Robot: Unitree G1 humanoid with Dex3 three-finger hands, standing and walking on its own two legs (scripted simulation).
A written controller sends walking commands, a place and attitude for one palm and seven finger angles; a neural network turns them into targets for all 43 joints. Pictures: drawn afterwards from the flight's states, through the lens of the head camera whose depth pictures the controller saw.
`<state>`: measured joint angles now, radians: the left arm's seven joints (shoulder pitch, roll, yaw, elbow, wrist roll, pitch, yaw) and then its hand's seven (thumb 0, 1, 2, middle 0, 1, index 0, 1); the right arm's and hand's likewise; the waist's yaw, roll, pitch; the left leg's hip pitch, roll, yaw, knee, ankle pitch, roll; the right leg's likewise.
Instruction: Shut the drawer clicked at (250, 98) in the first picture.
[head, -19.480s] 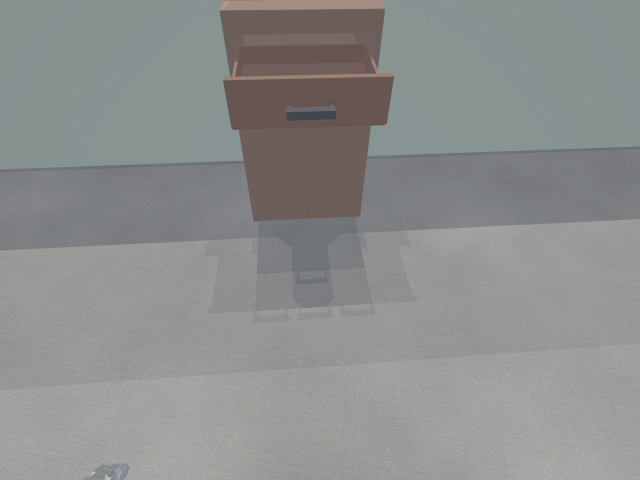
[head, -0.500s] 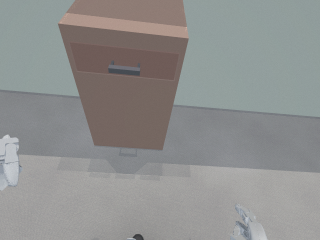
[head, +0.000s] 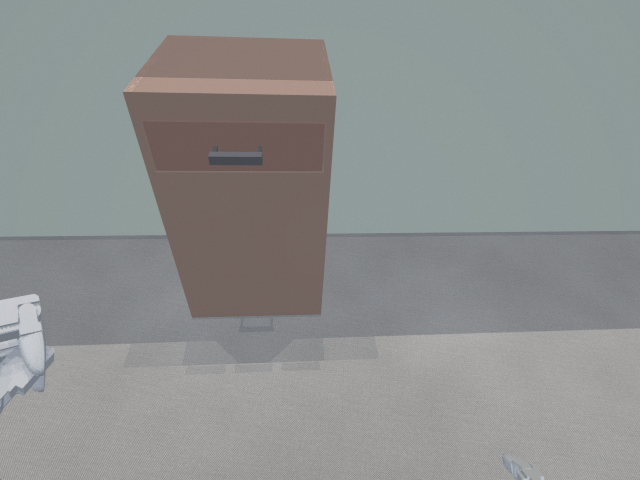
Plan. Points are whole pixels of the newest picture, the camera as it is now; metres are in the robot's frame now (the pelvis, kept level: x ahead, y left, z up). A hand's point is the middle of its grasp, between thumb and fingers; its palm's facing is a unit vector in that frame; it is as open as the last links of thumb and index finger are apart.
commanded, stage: stop stepping back and stand still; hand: left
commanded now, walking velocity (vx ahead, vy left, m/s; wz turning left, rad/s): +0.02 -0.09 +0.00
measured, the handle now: (236, 154) +0.86 +0.26 -0.03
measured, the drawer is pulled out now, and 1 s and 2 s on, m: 0.00 0.00 0.00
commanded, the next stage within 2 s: let the arm hang, fingers relaxed in 0.68 s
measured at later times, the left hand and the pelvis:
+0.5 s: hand (11, 420) +0.13 +0.27 +0.15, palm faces +0.48 -0.81 -0.34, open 3.2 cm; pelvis -0.06 +0.01 +0.00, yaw +3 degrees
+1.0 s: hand out of the picture +0.05 +0.22 -0.13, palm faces +0.08 -0.96 -0.26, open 3.0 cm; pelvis -0.05 +0.01 +0.00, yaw +6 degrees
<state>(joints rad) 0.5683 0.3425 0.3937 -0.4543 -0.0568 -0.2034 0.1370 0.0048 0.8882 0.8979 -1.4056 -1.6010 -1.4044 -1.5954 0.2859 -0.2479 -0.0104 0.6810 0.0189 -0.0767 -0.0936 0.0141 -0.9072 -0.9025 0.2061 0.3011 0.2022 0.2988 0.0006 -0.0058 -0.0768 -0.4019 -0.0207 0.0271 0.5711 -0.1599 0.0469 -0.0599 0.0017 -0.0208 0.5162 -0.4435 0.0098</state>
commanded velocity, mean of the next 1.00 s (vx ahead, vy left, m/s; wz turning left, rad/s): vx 0.06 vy -0.01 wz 0.00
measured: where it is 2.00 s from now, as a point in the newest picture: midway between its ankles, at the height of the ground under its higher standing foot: outside the picture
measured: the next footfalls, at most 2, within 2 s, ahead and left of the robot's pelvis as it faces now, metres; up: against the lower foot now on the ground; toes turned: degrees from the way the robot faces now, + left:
left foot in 0.40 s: +0.01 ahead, +0.13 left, +0.00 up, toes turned +6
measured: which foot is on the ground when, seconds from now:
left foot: down 0.00-0.20, up 0.22-0.38, down 0.40-1.00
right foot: down 0.00-1.00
